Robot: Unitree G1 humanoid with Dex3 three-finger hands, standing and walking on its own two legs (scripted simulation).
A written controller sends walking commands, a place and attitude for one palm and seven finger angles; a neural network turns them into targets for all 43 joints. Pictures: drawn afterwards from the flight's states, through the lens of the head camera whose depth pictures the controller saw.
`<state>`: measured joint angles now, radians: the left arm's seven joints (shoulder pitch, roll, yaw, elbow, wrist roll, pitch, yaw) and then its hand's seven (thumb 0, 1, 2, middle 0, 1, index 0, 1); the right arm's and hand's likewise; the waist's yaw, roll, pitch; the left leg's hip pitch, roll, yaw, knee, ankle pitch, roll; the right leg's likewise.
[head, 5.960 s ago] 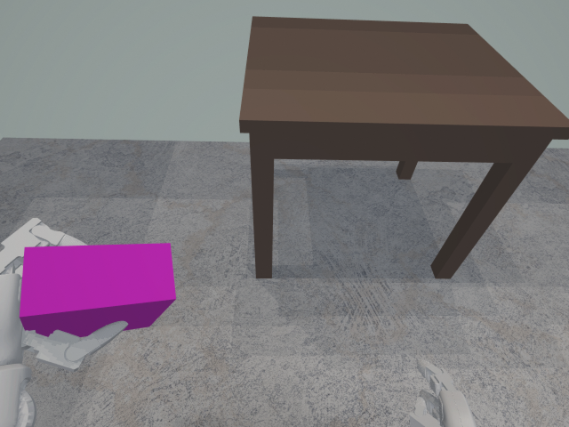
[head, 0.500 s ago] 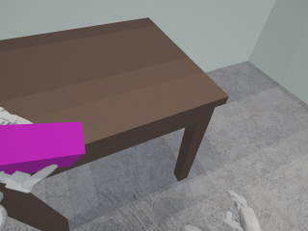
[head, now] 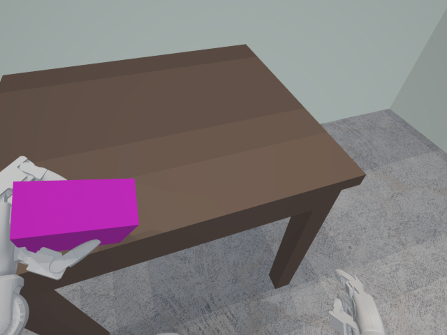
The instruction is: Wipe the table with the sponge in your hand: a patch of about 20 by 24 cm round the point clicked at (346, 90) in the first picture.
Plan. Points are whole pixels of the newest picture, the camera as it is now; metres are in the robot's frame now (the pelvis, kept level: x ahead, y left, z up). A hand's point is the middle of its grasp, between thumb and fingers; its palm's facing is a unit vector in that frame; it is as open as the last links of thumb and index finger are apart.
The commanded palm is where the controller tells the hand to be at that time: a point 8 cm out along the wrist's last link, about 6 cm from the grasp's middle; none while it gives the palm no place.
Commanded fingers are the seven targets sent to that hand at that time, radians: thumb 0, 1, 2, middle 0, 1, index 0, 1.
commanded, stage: shuffle to correct the standing spot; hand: left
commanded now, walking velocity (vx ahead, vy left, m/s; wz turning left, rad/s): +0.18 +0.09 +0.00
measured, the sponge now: (95, 217) +0.23 +0.20 +0.16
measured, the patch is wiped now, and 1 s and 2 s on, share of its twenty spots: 0.00 0.00 0.00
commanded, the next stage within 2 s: come to a stop and stand still in 0.12 s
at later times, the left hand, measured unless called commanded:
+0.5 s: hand (42, 176) +0.28 +0.29 +0.17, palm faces +0.41 -0.81 -0.41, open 10.3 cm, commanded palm +0.23 +0.33 +0.18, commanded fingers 0.00 0.10 1.30 -1.20 -1.60 -1.20 -1.60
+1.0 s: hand (16, 208) +0.23 +0.31 +0.16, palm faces +0.39 -0.86 -0.33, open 10.3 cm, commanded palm +0.18 +0.34 +0.18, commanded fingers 0.00 0.10 1.30 -1.20 -1.60 -1.20 -1.60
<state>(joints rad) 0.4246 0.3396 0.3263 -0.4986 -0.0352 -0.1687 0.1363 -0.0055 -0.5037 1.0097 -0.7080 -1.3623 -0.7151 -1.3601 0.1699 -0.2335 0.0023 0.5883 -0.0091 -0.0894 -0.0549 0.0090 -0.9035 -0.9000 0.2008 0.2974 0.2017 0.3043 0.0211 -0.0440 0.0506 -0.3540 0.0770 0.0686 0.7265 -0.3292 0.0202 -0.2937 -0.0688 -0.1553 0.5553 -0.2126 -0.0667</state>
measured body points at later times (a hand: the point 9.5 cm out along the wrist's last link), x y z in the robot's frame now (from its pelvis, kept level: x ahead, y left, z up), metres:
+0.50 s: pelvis +0.07 +0.05 +0.00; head +0.09 +0.04 +0.45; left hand +0.25 +0.33 +0.20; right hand +0.25 -0.17 -0.09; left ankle +0.06 +0.16 -0.73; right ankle +0.06 -0.05 -0.73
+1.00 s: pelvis +0.01 +0.07 +0.00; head +0.02 +0.07 +0.45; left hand +0.21 +0.35 +0.18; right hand +0.19 -0.17 -0.06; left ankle +0.06 +0.16 -0.73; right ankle +0.06 -0.05 -0.73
